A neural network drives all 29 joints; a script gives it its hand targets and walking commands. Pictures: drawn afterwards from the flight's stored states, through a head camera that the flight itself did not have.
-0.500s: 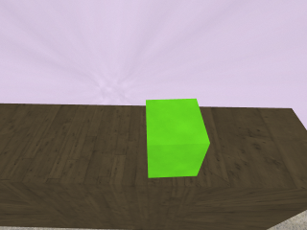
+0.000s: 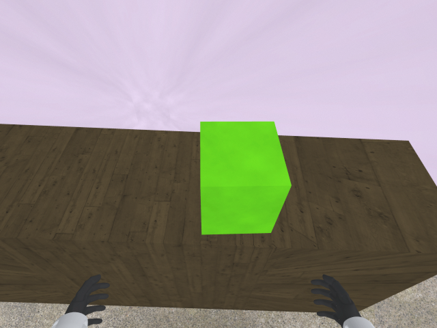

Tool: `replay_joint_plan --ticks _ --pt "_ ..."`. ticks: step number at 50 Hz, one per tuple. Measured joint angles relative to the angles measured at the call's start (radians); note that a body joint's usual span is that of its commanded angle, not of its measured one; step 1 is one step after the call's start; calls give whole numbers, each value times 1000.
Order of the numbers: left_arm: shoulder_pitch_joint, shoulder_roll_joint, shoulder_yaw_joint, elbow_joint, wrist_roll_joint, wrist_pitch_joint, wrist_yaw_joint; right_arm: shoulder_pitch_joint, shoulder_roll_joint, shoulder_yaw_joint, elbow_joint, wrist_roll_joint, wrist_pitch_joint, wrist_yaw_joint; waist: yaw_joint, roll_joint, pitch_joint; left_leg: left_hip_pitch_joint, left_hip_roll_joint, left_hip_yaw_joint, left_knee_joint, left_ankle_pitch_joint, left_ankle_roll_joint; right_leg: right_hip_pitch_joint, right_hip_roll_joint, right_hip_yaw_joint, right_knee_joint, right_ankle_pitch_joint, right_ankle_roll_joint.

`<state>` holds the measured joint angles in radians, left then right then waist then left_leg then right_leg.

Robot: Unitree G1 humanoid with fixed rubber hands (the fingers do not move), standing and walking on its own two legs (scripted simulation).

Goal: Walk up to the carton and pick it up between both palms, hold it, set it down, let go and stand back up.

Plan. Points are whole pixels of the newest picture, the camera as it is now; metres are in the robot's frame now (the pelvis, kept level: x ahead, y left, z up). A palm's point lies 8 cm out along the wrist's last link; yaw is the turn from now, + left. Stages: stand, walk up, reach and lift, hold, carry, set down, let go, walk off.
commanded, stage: reach and lift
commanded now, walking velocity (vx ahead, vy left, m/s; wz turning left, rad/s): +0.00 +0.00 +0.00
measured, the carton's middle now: (236, 179) +0.43 -0.03 -0.01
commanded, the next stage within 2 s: none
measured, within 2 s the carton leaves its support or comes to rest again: neither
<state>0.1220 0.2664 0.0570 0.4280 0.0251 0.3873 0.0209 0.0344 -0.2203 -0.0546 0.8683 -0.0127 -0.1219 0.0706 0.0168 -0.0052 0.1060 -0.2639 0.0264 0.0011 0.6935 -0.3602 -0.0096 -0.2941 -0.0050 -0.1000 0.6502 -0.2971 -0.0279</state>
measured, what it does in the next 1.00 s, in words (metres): stands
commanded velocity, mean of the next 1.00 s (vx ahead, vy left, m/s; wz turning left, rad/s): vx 0.00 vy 0.00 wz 0.00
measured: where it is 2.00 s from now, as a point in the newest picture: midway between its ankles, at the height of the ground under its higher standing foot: outside the picture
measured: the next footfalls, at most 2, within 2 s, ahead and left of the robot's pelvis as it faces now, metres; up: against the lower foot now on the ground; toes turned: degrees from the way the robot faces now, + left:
none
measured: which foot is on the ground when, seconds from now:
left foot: down 0.00-1.00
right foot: down 0.00-1.00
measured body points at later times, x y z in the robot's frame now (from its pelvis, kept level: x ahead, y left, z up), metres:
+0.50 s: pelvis +0.01 -0.01 +0.02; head +0.01 +0.00 +0.47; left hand +0.17 +0.24 -0.05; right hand +0.16 -0.21 -0.06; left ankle +0.00 +0.12 -0.72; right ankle +0.03 -0.10 -0.72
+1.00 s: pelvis +0.03 +0.00 +0.03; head +0.01 +0.02 +0.48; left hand +0.22 +0.21 -0.02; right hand +0.21 -0.20 -0.02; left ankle +0.00 +0.12 -0.72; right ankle +0.03 -0.10 -0.72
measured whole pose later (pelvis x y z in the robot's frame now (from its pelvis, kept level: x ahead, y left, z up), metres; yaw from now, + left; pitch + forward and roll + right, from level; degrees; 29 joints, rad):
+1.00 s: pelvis +0.03 +0.00 +0.03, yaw -2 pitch -4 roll -1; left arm 0.25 0.15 -0.05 0.39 -0.05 -0.12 0.10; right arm 0.22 -0.12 -0.02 0.60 0.10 -0.31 0.04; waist 0.05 -0.02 0.03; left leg -0.03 0.03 0.05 0.36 -0.26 0.00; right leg -0.09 0.02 -0.04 0.33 -0.18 -0.02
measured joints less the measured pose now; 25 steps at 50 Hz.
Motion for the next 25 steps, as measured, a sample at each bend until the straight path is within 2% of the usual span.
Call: replay_joint_plan --ticks 3,7,14,25 --pt "18 -25 7 -13 15 -20 -8 36 8 35 -42 11 -2 -12 -13 -15 -16 91 2 2 -113 38 -5 85 7 1 -101 28 -6" --pt "30 -39 13 24 11 -36 -15 100 22 40 -113 0 21 -35 -5 -31 -19 165 4 11 -208 67 -10 146 14 8 -177 62 -12" --pt "66 -33 27 33 -20 -126 0 175 77 27 -203 -10 13 -52 21 -38 -6 173 9 23 -256 97 -18 143 21 19 -210 87 -20" --pt "126 -24 -26 8 -78 -292 13 211 121 23 -232 -3 -79 -60 32 -24 -29 184 5 37 -313 126 -9 153 20 33 -271 122 -12"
